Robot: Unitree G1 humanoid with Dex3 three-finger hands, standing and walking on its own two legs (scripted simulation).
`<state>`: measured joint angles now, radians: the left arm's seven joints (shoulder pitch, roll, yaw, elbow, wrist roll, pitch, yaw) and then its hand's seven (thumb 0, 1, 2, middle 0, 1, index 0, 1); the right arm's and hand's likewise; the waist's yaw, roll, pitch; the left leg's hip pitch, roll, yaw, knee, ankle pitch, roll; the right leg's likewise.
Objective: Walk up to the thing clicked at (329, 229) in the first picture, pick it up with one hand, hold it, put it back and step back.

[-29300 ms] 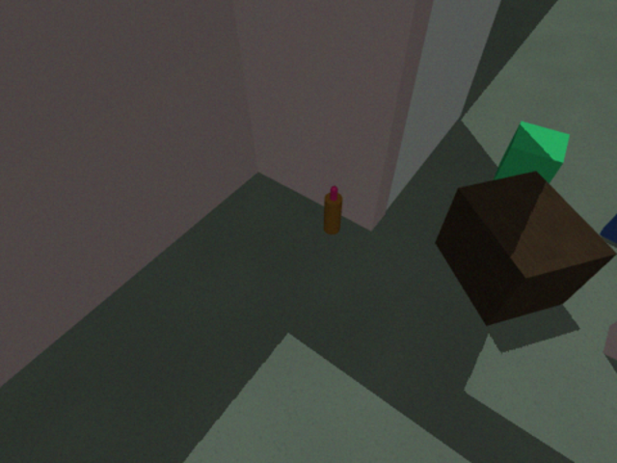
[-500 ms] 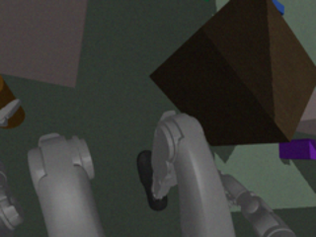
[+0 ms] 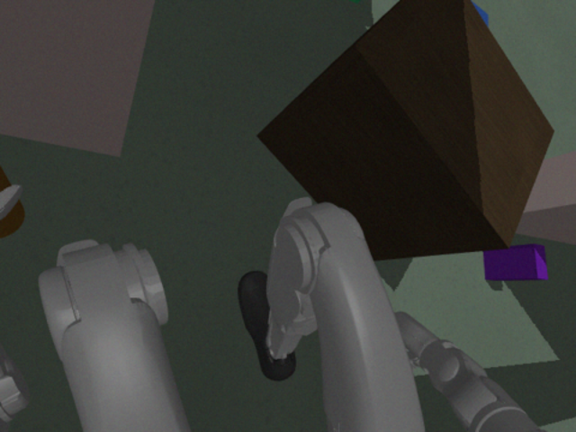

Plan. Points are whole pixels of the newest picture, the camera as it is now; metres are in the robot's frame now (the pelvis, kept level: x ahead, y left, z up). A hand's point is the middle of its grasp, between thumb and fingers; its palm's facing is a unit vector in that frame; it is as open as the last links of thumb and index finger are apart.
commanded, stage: open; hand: left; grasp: from the side
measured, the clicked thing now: out of the picture +0.42 +0.28 -0.16
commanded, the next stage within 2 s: withdraw in 0.42 s
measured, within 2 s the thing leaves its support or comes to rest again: rests again in 0.82 s
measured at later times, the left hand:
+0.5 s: hand out of the picture +0.43 +0.28 -0.14, palm faces +0.36 -0.93 +0.01, open 16.0 cm
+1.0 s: hand out of the picture +0.42 +0.36 -0.05, palm faces +0.37 -0.93 -0.04, open 17.7 cm
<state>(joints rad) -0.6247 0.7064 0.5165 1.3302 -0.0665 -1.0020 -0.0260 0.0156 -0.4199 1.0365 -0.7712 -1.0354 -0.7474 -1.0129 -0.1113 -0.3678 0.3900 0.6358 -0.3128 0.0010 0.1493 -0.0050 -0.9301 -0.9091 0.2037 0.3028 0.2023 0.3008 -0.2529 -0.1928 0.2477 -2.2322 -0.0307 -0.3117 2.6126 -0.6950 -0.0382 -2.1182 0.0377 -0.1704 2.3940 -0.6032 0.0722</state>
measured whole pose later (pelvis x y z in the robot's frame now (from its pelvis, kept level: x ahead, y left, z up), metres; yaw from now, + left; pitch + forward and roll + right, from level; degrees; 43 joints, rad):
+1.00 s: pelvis +0.00 +0.00 +0.02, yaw +2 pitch +22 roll -13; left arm -0.64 0.72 0.52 1.10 -0.15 -0.78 -0.20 -0.01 -0.61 0.03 -0.05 -0.02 -0.07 -0.02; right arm -0.01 -0.34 0.27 0.63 -0.19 0.05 0.11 0.00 -0.89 -0.90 0.21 0.30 0.20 0.30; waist -0.18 -0.11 0.07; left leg -2.25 -0.02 -0.25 2.53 -0.68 -0.01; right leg -2.14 0.02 -0.13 2.35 -0.62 0.05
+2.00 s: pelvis +0.08 -0.01 +0.37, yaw +12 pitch +19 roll -2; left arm 0.15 0.29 0.10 0.31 -0.01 0.15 0.16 -0.01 -0.52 0.06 -0.06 -0.06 -0.06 -0.06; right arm 0.20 -0.22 0.02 0.52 0.04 0.01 -0.13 0.00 -0.90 -0.90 0.20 0.30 0.20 0.30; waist -0.05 0.01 -0.16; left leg -1.05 0.04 -0.06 1.27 -0.56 -0.03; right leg -1.03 -0.01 -0.05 1.23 -0.53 0.01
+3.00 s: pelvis +0.10 -0.01 +0.43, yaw +12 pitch +8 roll -1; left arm 0.46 0.21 -0.01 0.01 -0.02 0.26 0.14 -0.01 -0.51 0.07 -0.05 -0.06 -0.06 -0.06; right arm 0.28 -0.21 0.03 0.51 0.01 -0.11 -0.18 0.01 -0.90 -0.90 0.20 0.30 0.20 0.30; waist -0.03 0.04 -0.10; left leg -0.62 0.05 -0.05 0.96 -0.47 -0.04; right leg -0.61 -0.01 -0.04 0.92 -0.45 0.00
